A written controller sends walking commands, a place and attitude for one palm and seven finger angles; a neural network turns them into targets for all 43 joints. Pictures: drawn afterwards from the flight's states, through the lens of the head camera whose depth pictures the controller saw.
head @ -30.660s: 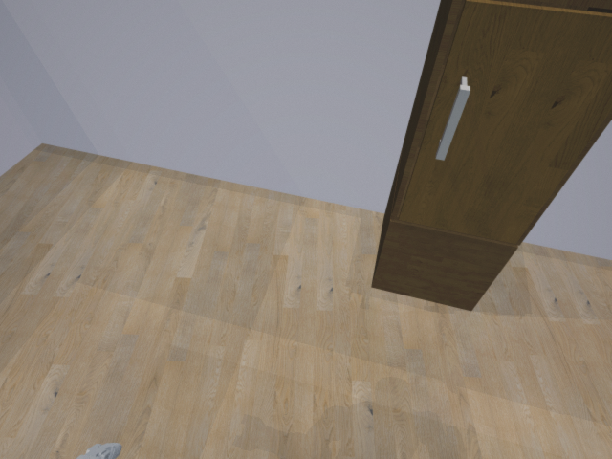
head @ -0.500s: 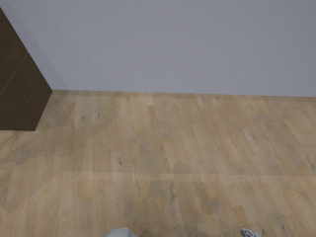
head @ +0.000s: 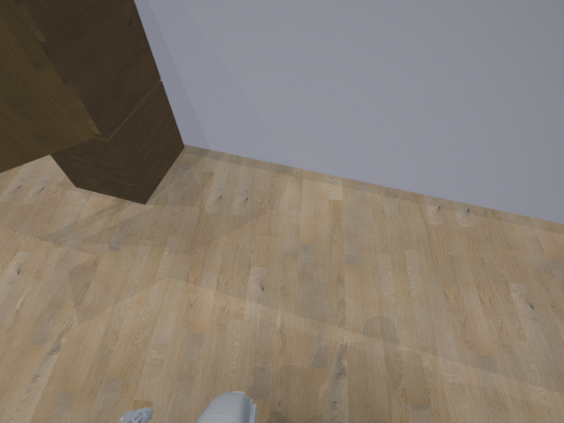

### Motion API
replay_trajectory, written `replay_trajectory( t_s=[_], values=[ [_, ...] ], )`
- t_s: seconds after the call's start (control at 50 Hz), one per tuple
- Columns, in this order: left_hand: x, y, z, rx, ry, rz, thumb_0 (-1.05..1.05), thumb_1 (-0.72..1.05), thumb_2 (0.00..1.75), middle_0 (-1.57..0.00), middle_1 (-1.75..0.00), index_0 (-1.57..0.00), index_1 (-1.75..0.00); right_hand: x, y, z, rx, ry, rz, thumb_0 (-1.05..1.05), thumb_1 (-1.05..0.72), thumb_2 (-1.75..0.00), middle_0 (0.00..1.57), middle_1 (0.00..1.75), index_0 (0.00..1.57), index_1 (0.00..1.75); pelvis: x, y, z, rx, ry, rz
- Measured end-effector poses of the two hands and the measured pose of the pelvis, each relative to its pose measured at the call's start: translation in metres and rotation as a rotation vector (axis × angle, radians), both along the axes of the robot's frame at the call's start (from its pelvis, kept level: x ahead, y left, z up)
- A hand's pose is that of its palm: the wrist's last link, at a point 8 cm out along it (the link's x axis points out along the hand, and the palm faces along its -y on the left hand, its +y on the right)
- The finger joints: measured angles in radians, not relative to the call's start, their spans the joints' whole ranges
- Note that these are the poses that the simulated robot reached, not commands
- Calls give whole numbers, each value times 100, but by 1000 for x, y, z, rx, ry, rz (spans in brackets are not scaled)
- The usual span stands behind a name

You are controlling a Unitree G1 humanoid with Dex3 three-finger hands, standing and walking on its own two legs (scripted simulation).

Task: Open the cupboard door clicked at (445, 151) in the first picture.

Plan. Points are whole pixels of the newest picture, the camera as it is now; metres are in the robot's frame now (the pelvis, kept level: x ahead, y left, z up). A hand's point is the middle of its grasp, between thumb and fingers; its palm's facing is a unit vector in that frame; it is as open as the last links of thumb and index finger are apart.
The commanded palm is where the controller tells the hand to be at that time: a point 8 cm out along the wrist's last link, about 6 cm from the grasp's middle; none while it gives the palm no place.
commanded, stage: turn to face it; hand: left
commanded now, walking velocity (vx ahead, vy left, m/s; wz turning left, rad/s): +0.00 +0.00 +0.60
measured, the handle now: out of the picture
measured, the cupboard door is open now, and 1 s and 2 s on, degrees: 50 50 50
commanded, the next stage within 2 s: take the last steps up to it in 0.82 s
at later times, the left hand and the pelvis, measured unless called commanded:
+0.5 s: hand out of the picture +0.05 +0.22 -0.16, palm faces +0.30 -0.91 -0.29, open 7.4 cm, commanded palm none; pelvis +0.02 -0.02 -0.01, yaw +17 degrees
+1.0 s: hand out of the picture -0.06 +0.18 -0.18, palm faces +0.54 -0.81 -0.21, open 7.4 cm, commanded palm none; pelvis +0.02 -0.01 +0.00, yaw +30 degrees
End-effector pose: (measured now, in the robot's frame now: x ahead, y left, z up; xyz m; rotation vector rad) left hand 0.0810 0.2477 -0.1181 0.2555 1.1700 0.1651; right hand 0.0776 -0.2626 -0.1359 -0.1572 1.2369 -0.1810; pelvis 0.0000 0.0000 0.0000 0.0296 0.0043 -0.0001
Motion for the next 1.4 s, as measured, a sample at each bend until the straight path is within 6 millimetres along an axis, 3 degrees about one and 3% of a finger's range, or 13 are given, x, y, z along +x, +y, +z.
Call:
replay_trajectory(
  t_s=[0.1, 0.22, 0.38, 0.52, 0.66, 0.78, 0.86, 0.92, 1.04, 1.2, 1.3, 1.4],
  values=[
    [-29, -3, -10, -50, 40, 77, 1, 91, 90, -21, -30, -20, -30, 31, 11, 11, -9, -18, 90, 1, -90, -90, 19, 30, 20, 30, 3, 1, 3, 12, 2, 68],
    [-63, 19, -40, -77, 93, 193, 1, 90, 90, -21, -30, -20, -30, 71, 34, 10, -54, -96, 214, 1, -90, -90, 19, 30, 20, 30, 4, 14, -16, -16, 11, 151],
    [-61, 30, -19, -37, 48, 282, 1, 91, 90, -20, -30, -20, -30, 74, 40, 14, -49, -53, 294, 1, -90, -90, 20, 30, 20, 30, 8, 3, -3, -32, 15, 232],
    [-51, 9, -6, 26, -40, 322, 1, 91, 90, -20, -30, -20, -30, 85, 19, -10, -1, -4, 327, 1, -90, -90, 20, 30, 21, 30, 18, -26, -11, -19, 21, 313],
    [-81, -26, 1, -8, 8, 409, 1, 91, 90, -20, -30, -20, -30, 115, 18, 0, 3, 15, 398, 1, -90, -90, 20, 30, 20, 30, 26, -34, 2, 4, 2, 402],
    [-117, -45, -13, -78, 66, 497, 1, 91, 90, -21, -30, -20, -30, 147, 46, 11, -7, -22, 496, 1, -91, -90, 19, 30, 20, 30, 29, -28, 4, 8, 0, 458],
    [-148, -43, -36, -123, 113, 569, 1, 90, 90, -21, -30, -20, -30, 166, 75, 11, -26, -94, 569, 1, -90, -90, 19, 30, 20, 30, 27, -15, -10, -28, -5, 492],
    [-164, -39, -43, -130, 162, 605, 1, 91, 90, -21, -30, -20, -30, 169, 91, 15, -34, -113, 609, 1, -90, -90, 19, 30, 20, 30, 25, -13, -11, -18, -10, 506],
    [-162, -31, -28, -117, 136, 640, 1, 91, 90, -20, -30, -20, -30, 159, 101, 16, -17, -85, 643, 1, -90, -90, 20, 30, 20, 30, 27, -13, 0, -40, -9, 537],
    [-139, -34, -17, -56, 21, 666, 1, 91, 90, -20, -30, -20, -30, 147, 81, -13, 22, 36, 641, 1, -90, -90, 20, 30, 20, 30, 48, -16, -8, -24, -14, 597],
    [-152, -51, -8, -94, 83, 725, 1, 91, 90, -20, -30, -20, -30, 163, 89, -2, 10, 88, 657, 1, -90, -90, 20, 30, 20, 30, 62, 1, 4, -16, -7, 630],
    [-170, -62, -10, -169, 183, 777, 1, 91, 90, -21, -30, -20, -30, 193, 127, 9, 5, 67, 700, 1, -90, -90, 19, 30, 20, 30, 75, 29, 10, -2, 8, 665]
  ],
)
